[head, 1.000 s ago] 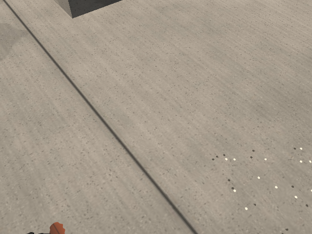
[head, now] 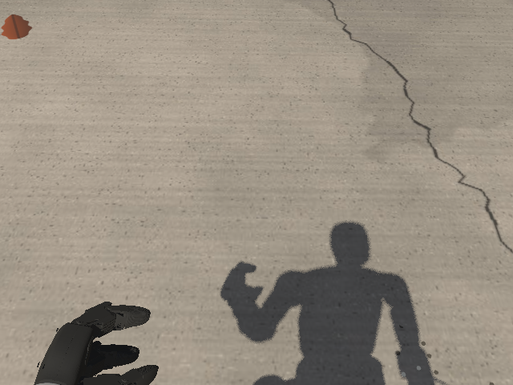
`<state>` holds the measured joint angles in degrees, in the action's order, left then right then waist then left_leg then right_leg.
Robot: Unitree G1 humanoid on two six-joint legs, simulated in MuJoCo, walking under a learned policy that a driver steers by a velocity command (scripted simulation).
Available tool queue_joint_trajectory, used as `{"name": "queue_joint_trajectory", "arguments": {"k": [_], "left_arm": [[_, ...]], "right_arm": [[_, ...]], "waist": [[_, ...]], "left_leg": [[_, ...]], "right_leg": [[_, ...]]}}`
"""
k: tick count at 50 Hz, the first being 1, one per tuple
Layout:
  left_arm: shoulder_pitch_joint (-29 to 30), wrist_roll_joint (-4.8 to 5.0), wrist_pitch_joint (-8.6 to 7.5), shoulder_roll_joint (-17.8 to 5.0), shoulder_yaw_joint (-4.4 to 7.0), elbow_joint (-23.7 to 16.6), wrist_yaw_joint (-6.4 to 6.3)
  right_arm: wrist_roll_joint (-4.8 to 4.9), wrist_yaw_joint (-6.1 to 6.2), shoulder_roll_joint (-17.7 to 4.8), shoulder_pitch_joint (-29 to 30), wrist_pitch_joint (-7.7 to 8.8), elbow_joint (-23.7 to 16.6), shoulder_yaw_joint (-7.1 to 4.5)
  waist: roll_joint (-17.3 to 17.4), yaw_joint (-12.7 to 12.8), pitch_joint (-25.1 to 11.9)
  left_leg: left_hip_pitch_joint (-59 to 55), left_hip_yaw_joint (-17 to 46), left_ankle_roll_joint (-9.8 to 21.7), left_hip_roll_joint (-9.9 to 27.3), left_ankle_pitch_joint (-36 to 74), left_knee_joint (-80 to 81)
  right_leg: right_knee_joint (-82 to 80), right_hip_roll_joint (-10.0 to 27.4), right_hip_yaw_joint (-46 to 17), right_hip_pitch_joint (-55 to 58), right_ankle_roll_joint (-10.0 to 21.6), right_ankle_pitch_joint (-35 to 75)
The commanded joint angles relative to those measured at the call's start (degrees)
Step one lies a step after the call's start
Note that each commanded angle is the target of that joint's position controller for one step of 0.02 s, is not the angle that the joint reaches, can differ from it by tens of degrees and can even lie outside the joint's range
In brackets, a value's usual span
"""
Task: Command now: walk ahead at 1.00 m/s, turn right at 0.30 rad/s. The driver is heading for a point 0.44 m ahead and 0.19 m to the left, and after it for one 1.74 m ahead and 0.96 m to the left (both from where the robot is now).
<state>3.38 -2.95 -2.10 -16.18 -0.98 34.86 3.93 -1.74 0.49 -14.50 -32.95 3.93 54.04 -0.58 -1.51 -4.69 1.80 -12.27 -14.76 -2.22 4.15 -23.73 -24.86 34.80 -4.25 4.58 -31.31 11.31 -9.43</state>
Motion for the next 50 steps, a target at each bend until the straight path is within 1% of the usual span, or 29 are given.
{"name": "queue_joint_trajectory", "arguments": {"k": [1, 2, 4, 5, 7, 11, 15, 18, 20, 21, 22, 23, 24, 25, 27, 29, 31, 34, 36, 39, 40, 42, 43, 44, 45, 46, 47, 48, 50], "left_arm": [[-25.9, -0.08, 0.71, -18.2, 7.02, 5.2, -3.19], [-27.5, 0.55, 0.94, -17.6, 7.36, 4.3, -3.48], [-24.7, 1.17, -0.34, -12.0, 6.50, 8.1, -4.15], [-22.6, 1.08, -1.22, -9.7, 5.85, 8.8, -4.21], [-21.2, 1.47, -2.44, -5.9, 4.49, 9.5, -4.38], [-24.3, 2.76, -4.30, -6.4, 4.56, 11.8, -3.29], [-26.7, 3.32, -6.26, -8.2, 4.61, 13.5, -2.90], [-29.0, 2.12, -5.77, -10.4, 4.77, 14.9, -4.11], [-29.3, 0.25, -4.07, -12.3, 5.09, 15.0, -5.66], [-27.2, -0.75, -3.06, -13.1, 5.30, 14.3, -6.33], [-23.6, -0.83, -2.43, -14.0, 5.48, 13.2, -6.68], [-24.1, -0.81, -3.34, -7.4, 3.85, 11.2, -5.87], [-26.7, 1.70, -4.72, -4.8, 2.83, 7.5, -4.55], [-19.4, 1.00, -5.80, -7.7, 2.42, 5.9, -4.70], [-15.8, 0.26, -6.47, -7.0, 1.72, 4.4, -4.09], [-15.8, -1.47, -4.00, -5.5, 1.14, 3.1, -3.76], [-12.8, -1.68, -2.16, -4.4, 0.45, 0.6, -3.43], [-2.5, 0.21, -2.22, -2.5, -0.76, -3.9, -2.18], [-1.0, 1.39, -2.32, -2.6, -0.60, -4.2, -2.04], [-1.2, 1.38, -2.67, -5.6, 0.54, -4.2, -2.88], [-4.7, 1.35, -2.88, -7.4, 1.39, -3.2, -3.44], [-23.4, 1.11, -3.42, -12.0, 3.86, 1.3, -5.15], [-36.0, -0.51, -3.66, -16.0, 5.40, 3.0, -6.40], [-30.2, -1.66, -3.10, -20.8, 6.40, 2.3, -5.92], [-24.0, -1.07, -2.71, -15.1, 6.11, 1.2, -5.60], [-20.6, -0.69, -2.70, -8.9, 4.60, 0.8, -5.34], [-20.2, -0.91, -2.76, -6.2, 3.88, 2.1, -5.08], [-21.6, -0.45, -2.94, -5.1, 3.42, 3.7, -5.16], [-23.8, 1.47, -3.75, -4.1, 3.22, 6.4, -4.63]], "right_arm": [[1.19, -0.76, -5.7, 2.3, 0.79, -9.9, -1.35], [1.72, -0.57, -10.7, 8.5, 1.55, -12.5, -2.05], [1.95, -0.59, -8.5, 13.9, 2.14, -13.2, -1.38], [0.93, -0.86, -7.5, 14.1, 1.42, -12.8, -1.18], [-0.70, -1.75, -5.8, 11.3, -0.77, -11.3, -0.86], [-0.89, -2.93, -4.2, 25.2, -1.21, -16.7, -0.11], [1.38, -4.33, -3.5, 31.0, -0.49, -17.5, 0.48], [0.92, -4.18, -5.7, 30.7, -0.34, -16.4, -0.26], [0.45, -3.61, -8.3, 23.6, -0.63, -14.3, -1.20], [0.52, -3.23, -10.5, 12.5, -0.84, -10.8, -2.26], [0.22, -2.58, -12.7, -0.1, -1.08, -7.2, -3.64], [0.02, -1.57, -18.0, -4.3, -1.90, -5.5, -5.69], [0.23, -1.54, -20.9, 1.3, -2.52, -6.9, -6.49], [0.82, -1.41, -17.5, 5.3, -2.40, -8.8, -6.52], [1.10, -1.27, -12.6, 8.4, -2.10, -7.4, -5.48], [1.25, -0.82, -10.2, 10.4, -1.26, -7.1, -4.41], [1.63, -1.12, -11.5, 11.4, -0.02, -7.9, -4.67], [1.73, -1.25, -12.7, 12.5, 0.85, -9.1, -5.58], [2.41, -1.85, -13.7, 10.9, 1.14, -9.2, -6.31], [2.33, -1.42, -14.6, 8.6, 0.64, -9.1, -7.05], [1.98, -1.11, -15.7, 8.6, 0.47, -9.2, -7.31], [1.15, -1.28, -17.0, 12.1, 0.64, -10.0, -7.45], [0.84, -1.08, -9.2, 13.3, 1.32, -12.0, -5.29], [3.95, -1.26, -3.4, 6.2, 1.18, -16.3, -3.28], [2.13, -0.37, -8.3, 9.7, -0.23, -14.3, -3.41], [1.13, -0.46, -9.9, 14.8, -0.98, -14.1, -3.89], [0.73, -0.86, -9.7, 17.2, -1.59, -14.0, -4.07], [-0.02, -1.51, -8.9, 19.0, -2.45, -14.6, -4.27], [-0.22, -2.26, -6.6, 19.1, -4.28, -16.3, -3.86]], "waist": [[-11.2, 9.6, -21.4], [-2.7, 13.3, -25.3], [2.9, 9.1, -5.3], [4.1, 6.3, -2.1], [2.7, 2.5, 0.0], [0.5, 4.0, 7.4], [1.6, 5.8, 7.1], [-0.3, 5.3, 3.3], [-4.4, 1.1, -3.2], [-5.6, -4.1, -8.6], [-4.4, -11.0, -12.0], [8.4, -8.1, -14.5], [20.5, -1.8, -21.1], [6.5, -3.8, -15.6], [-3.3, 1.7, -4.1], [-3.3, 6.4, 0.8], [-0.9, 7.5, 3.6], [2.1, 5.0, 6.1], [3.4, 2.6, 3.3], [4.5, 1.5, 0.3], [4.4, 3.1, -2.6], [2.8, 13.9, -13.2], [-5.6, 17.4, -21.2], [-25.8, 8.8, -27.1], [-14.2, 8.5, -17.9], [-5.2, 9.0, -10.3], [-0.3, 8.4, -5.6], [0.1, 7.5, -3.7], [-6.1, 5.6, -3.2]], "left_leg": [[48.9, 5.9, 3.9, -1.9, -3.3, -60.1], [56.6, 16.5, 5.3, -3.3, -0.8, -66.0], [57.7, 17.0, 5.6, 1.7, 5.8, -56.2], [53.9, 18.0, 5.2, 3.4, 5.6, -51.4], [47.9, 18.1, 4.0, 4.7, 4.8, -45.9], [52.7, 14.1, 2.7, 5.7, 15.6, -29.8], [40.3, 10.2, 6.8, 1.2, 36.1, -12.4], [39.6, 6.6, 9.3, -5.3, 32.6, -9.4], [32.5, 4.3, 10.9, -10.4, 23.4, -11.1], [22.5, 5.0, 12.2, -11.9, 19.6, -11.8], [9.6, 8.5, 14.4, -10.2, 16.2, -8.3], [-5.7, 23.9, 19.9, 1.2, 11.7, -13.7], [-17.6, 60.1, 30.6, 12.4, 0.6, 0.9], [-11.7, 61.6, 28.1, 11.2, 0.8, 8.0], [7.8, 50.2, 23.6, 7.5, 7.7, 10.6], [22.0, 42.6, 22.2, 2.7, 12.0, 12.4], [31.8, 37.9, 22.1, -0.5, 12.6, 15.3], [41.1, 33.5, 19.0, -4.8, 17.0, 18.7], [38.2, 33.9, 16.3, -4.3, 24.8, 18.3], [25.1, 36.2, 13.4, -2.6, 34.3, 11.3], [21.5, 36.4, 12.2, -2.5, 42.4, 5.1], [26.3, 33.8, 9.6, -5.6, 45.3, -20.2], [35.7, 29.7, 9.9, -8.6, 19.4, -40.5], [51.2, 23.2, 8.4, -12.8, -6.0, -54.8], [57.7, 21.4, 8.6, -7.1, -0.5, -58.7], [57.8, 19.8, 7.9, -4.4, 4.0, -55.7], [55.9, 19.0, 6.7, -3.0, 4.7, -53.5], [54.7, 18.7, 6.1, -1.9, 3.3, -51.4], [54.6, 17.6, 5.0, -1.2, 1.5, -48.1]], "right_leg": [[-5.8, 21.5, -39.2, 61.2, 7.5, -16.4], [-14.2, 23.3, -50.0, 61.1, 9.9, -16.6], [-18.6, 19.3, -33.9, 41.1, 7.2, -3.9], [-19.9, 16.5, -29.2, 33.0, 5.6, -1.7], [-23.7, 13.3, -23.6, 23.7, 4.5, -1.6], [-30.9, 9.4, -15.2, 18.4, 4.0, 6.5], [-38.1, 10.4, -5.4, 20.0, -0.7, 22.9], [-30.6, 11.8, 0.2, 35.3, -5.1, 53.2], [-14.2, 13.8, 2.1, 40.8, -7.7, 74.6], [0.2, 14.4, 2.5, 39.1, -8.4, 78.0], [20.4, 12.9, 3.8, 30.6, -8.8, 70.7], [46.6, 5.2, 2.2, 10.3, -9.5, 14.8], [62.2, -3.0, -6.0, -13.5, -12.0, -19.6], [59.0, 1.6, -11.4, -17.4, -10.1, -11.4], [46.9, 6.7, -11.0, -12.2, -9.5, -7.1], [40.6, 8.8, -10.4, -6.6, -11.6, -10.0], [30.0, 10.1, -7.8, -3.6, -13.3, -11.4], [9.6, 9.2, -4.5, 5.8, -14.7, 5.7], [2.6, 7.2, -3.9, 12.4, -14.2, 16.6], [-4.7, 5.6, -5.6, 13.7, -13.2, 14.4], [-5.6, 4.1, -5.7, 17.4, -12.7, 9.5], [-3.5, 6.0, -6.3, 38.0, -11.3, -0.9], [-4.6, 19.8, -20.6, 50.8, -10.0, -22.7], [-19.7, 33.7, -56.2, 56.8, -4.4, -35.9], [-20.4, 31.6, -53.7, 49.7, -2.9, -34.2], [-17.5, 28.5, -39.2, 42.6, -3.3, -17.1], [-15.6, 25.9, -28.6, 36.7, -3.7, 5.5], [-14.4, 23.0, -19.6, 33.8, -4.9, 22.3], [-13.2, 21.9, -11.8, 31.8, -6.3, 37.8]]}}
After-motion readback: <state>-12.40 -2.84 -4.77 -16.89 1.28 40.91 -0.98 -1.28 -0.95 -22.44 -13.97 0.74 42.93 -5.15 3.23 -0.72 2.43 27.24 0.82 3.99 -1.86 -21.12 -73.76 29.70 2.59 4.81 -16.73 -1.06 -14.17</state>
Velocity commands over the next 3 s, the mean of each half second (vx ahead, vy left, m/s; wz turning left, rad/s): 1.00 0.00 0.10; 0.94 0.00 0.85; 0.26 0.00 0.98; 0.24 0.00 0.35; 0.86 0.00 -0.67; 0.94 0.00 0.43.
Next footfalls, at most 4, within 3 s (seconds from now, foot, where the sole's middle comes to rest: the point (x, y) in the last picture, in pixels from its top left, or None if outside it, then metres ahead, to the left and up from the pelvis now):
0.44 left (211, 315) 0.64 0.09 -0.74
0.84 right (242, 185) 1.08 -0.02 -0.74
1.24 left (139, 156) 1.23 0.32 -0.74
1.62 right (158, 112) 1.44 0.27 -0.74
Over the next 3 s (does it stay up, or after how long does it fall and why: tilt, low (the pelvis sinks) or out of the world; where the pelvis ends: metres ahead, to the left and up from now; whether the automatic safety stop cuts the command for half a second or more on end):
stays up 1.81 0.79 0.01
